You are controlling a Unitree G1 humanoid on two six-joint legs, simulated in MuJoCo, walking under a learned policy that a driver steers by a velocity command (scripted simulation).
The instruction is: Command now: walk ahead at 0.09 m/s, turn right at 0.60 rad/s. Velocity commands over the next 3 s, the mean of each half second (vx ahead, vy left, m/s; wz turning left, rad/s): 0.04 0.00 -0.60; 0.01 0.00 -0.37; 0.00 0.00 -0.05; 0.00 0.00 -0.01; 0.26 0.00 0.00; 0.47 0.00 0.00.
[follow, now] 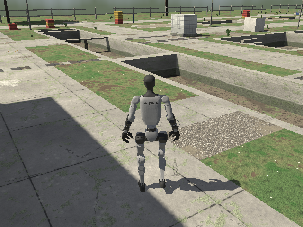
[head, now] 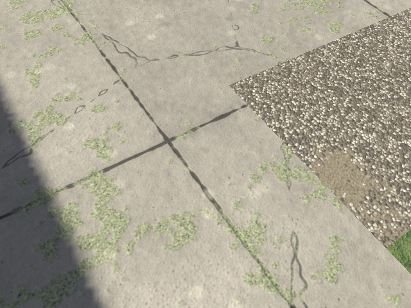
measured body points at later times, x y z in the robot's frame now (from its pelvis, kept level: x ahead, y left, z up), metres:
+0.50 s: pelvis +0.02 -0.03 +0.00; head +0.05 -0.06 +0.45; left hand +0.22 +0.20 -0.09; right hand +0.05 -0.33 -0.12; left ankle +0.07 +0.11 -0.68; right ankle +0.02 -0.11 -0.74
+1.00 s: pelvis +0.02 +0.00 +0.00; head +0.04 +0.01 +0.45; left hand +0.24 +0.19 -0.13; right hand +0.00 -0.28 -0.11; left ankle +0.07 +0.09 -0.74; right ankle -0.07 -0.09 -0.73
